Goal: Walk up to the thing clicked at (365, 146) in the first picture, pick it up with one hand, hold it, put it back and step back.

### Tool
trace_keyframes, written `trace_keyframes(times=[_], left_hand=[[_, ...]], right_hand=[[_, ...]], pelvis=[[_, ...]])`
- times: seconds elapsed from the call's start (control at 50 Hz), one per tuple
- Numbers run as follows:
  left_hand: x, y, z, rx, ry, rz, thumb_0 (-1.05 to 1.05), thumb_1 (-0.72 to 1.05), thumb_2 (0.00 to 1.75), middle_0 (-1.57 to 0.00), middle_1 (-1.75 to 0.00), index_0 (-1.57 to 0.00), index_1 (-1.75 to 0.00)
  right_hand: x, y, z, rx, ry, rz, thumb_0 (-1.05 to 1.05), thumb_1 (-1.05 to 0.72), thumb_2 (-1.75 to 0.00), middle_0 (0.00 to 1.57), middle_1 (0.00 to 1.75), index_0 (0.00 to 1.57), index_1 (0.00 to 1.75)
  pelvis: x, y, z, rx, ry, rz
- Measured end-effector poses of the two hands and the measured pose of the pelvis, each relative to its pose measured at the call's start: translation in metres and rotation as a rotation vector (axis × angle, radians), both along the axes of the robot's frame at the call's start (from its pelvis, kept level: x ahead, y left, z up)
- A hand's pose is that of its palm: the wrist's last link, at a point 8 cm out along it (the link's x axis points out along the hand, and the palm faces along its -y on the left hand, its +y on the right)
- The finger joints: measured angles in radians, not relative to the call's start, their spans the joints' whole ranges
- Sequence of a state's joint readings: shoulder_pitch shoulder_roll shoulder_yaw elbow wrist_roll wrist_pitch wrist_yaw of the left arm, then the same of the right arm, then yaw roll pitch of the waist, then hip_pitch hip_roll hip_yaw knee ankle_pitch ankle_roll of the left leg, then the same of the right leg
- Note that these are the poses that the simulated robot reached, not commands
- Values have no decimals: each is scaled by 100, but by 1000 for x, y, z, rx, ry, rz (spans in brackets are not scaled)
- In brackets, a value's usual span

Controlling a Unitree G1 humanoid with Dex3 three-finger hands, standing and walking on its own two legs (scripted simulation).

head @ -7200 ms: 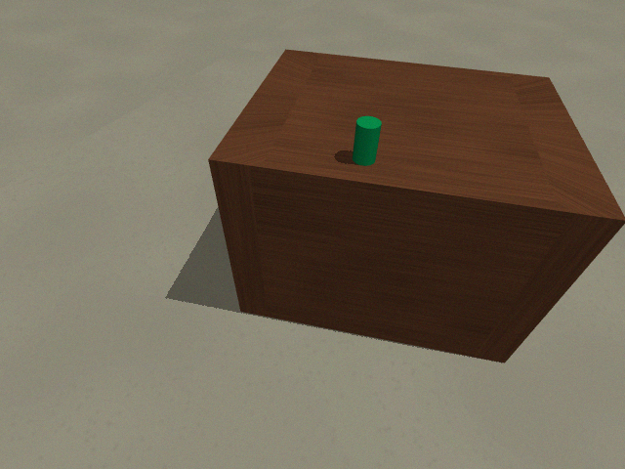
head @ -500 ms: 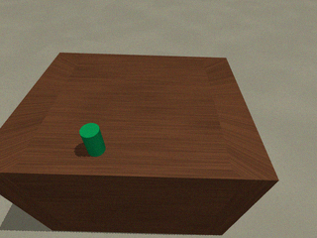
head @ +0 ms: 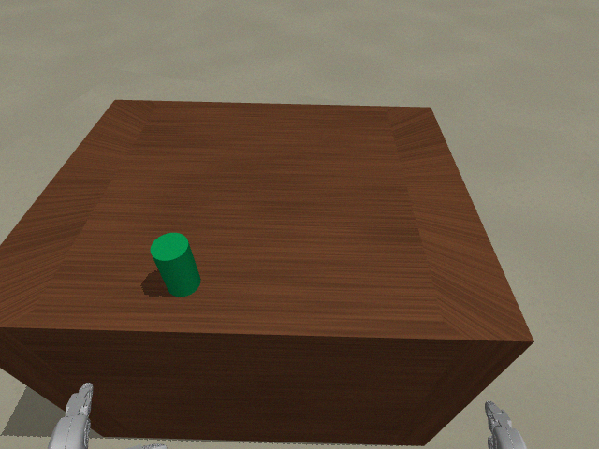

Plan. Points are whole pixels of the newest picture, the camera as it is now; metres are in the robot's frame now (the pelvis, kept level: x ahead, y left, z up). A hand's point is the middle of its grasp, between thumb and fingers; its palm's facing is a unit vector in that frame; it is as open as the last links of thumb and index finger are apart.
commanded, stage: rise first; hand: left
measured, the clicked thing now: (177, 265) +0.43 +0.22 -0.03
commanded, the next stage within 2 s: go down in 1.32 s
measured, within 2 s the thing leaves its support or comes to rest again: neither
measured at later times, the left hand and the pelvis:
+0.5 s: hand (94, 411) +0.19 +0.26 +0.01, palm faces +0.28 -0.89 -0.35, open 17.5 cm; pelvis +0.01 +0.00 +0.00, yaw +0 degrees
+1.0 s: hand (61, 411) +0.17 +0.26 +0.06, palm faces +0.33 -0.85 -0.40, open 17.6 cm; pelvis +0.00 -0.01 +0.00, yaw +1 degrees
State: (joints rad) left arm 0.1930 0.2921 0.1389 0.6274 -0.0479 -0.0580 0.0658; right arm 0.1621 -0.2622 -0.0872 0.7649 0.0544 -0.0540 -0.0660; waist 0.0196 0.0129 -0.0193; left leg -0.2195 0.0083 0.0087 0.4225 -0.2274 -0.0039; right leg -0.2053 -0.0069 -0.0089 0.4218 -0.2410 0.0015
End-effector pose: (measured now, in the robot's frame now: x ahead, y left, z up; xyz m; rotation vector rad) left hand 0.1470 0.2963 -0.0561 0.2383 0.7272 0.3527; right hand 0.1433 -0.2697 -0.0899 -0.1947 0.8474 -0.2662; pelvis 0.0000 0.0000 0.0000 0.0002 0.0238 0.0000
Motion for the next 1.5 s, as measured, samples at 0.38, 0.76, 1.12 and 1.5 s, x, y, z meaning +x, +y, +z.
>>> trace_keyframes(times=[0.38, 0.76, 1.12, 1.5], left_hand=[[12, 2, 74, 93, -290, -51, -1, -52, 3, -4, -4, -4, -4], [-3, -2, 124, 195, -443, -98, -1, -56, 3, -5, -4, -5, -4], [-13, 2, 152, 261, -551, -121, -1, -57, 5, -5, -5, -5, -5], [-12, 7, 156, 263, -600, -126, -1, -58, 7, -5, -5, -4, -6]], right_hand=[[16, 13, 18, 9, -118, 44, -1, 49, -3, 6, 5, 6, 5], [10, 8, 7, 22, -85, 54, -1, 50, -3, 6, 5, 6, 5], [8, 12, 3, 33, -81, 69, -1, 51, -4, 6, 5, 6, 5], [10, 14, 5, 29, -93, 69, -1, 51, -5, 6, 5, 6, 5]], pelvis=[[11, 3, 1, -1, -57, 2], [2, -4, 2, 1, -80, 14], [-6, -4, 2, 3, -90, 24], [-4, 0, 1, 1, -80, 23]])
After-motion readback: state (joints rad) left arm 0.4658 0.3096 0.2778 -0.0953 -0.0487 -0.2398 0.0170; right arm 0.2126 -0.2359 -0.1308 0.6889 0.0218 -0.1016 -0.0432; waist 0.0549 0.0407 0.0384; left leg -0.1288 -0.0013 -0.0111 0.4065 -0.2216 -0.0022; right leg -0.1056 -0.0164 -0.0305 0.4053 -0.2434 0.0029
